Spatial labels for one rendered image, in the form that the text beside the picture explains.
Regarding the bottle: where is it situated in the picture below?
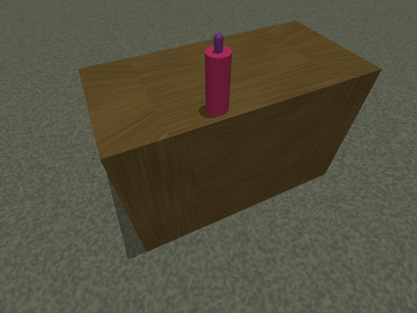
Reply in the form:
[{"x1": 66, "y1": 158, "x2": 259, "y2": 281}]
[{"x1": 205, "y1": 33, "x2": 232, "y2": 116}]

